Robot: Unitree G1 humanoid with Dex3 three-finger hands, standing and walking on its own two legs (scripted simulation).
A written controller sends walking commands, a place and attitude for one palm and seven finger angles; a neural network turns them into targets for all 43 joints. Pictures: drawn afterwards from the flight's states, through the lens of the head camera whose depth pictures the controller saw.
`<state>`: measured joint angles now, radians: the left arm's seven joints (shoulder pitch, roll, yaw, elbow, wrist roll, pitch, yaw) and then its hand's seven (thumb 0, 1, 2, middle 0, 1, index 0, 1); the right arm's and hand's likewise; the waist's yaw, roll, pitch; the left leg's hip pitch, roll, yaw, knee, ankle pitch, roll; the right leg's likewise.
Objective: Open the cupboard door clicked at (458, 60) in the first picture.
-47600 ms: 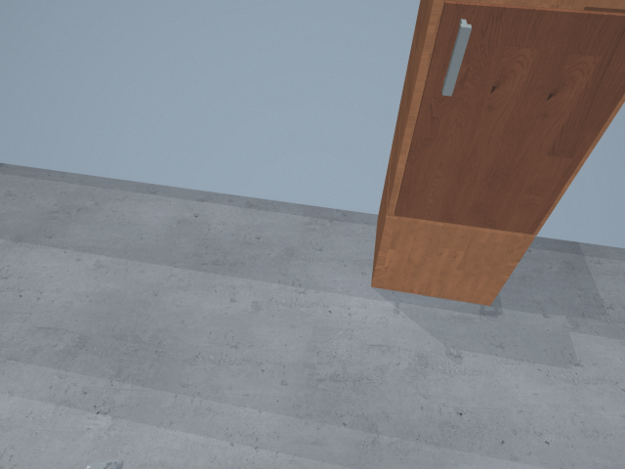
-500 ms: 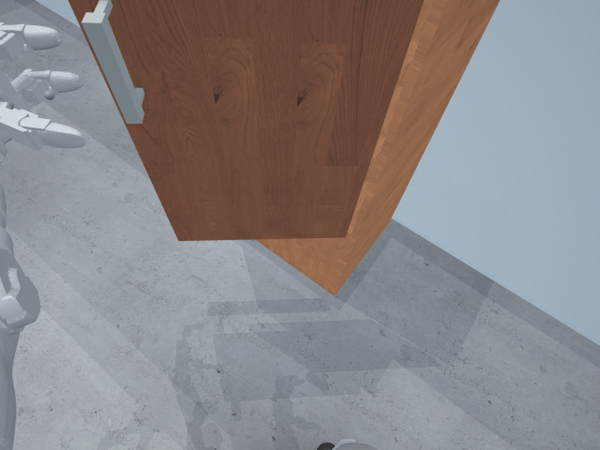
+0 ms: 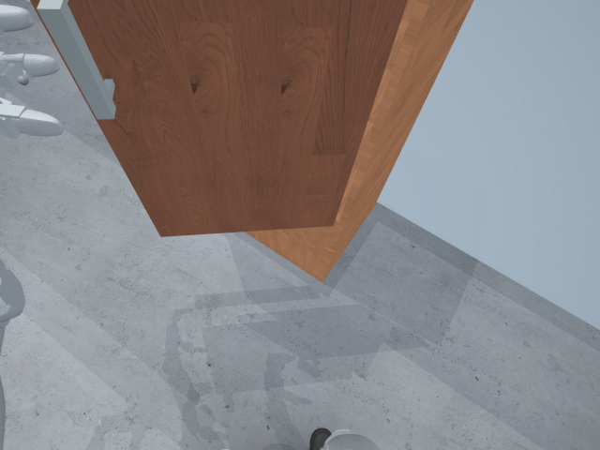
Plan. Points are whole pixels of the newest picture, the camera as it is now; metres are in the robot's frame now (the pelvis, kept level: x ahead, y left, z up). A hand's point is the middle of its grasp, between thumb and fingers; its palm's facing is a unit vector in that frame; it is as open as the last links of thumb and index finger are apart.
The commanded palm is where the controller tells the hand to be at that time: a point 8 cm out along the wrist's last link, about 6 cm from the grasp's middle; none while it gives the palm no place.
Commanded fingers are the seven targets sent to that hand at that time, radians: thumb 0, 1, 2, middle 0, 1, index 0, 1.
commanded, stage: slide the fingers in behind the handle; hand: left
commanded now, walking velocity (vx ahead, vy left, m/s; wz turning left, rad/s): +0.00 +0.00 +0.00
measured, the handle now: (86, 55) +0.56 +0.20 +0.17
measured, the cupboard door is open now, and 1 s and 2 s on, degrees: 40 40 40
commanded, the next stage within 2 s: close the thumb around the handle in 1.46 s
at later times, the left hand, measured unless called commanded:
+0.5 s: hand (47, 88) +0.51 +0.23 +0.16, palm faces +0.00 -1.00 +0.01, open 14.0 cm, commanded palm +0.49 +0.28 +0.16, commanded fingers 0.00 -0.50 0.30 -0.30 -1.20 -0.30 -1.20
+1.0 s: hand (85, 89) +0.50 +0.19 +0.17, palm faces -0.01 -1.00 +0.00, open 14.0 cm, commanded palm +0.48 +0.24 +0.16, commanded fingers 0.00 -0.50 0.30 -0.30 -1.20 -0.30 -1.20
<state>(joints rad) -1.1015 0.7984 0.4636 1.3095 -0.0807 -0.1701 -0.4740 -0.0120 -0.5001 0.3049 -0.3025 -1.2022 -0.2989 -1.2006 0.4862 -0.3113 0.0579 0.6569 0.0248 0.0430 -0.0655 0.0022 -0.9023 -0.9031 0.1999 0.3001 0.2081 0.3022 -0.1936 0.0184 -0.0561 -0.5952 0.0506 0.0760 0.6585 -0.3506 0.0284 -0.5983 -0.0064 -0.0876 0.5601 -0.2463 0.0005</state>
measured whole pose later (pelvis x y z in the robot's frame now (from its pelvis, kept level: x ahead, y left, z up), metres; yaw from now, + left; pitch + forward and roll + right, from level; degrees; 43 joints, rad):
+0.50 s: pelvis +0.01 +0.00 +0.00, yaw +1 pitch +14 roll -2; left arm -1.00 0.62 0.41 1.18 -0.11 -0.15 -0.38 -0.01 -0.50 0.30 -0.30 -1.20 -0.30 -1.20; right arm 0.39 -0.29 0.05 0.63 0.03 0.04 -0.04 0.00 -0.90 -0.90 0.20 0.30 0.21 0.30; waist -0.14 0.03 -0.08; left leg -0.52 0.05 0.07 0.65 -0.37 0.02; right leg -0.53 -0.01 -0.09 0.56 -0.28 0.00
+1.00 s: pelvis -0.01 -0.01 +0.00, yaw +0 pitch +12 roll -1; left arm -1.04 0.57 0.39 1.23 -0.09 -0.18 -0.30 -0.01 -0.50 0.30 -0.30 -1.20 -0.30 -1.20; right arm 0.44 -0.30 0.04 0.66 0.03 0.00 -0.04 0.00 -0.90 -0.90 0.20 0.30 0.21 0.30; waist -0.16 0.03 -0.06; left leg -0.52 0.05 0.08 0.64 -0.34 0.02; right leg -0.53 -0.01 -0.08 0.57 -0.25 -0.01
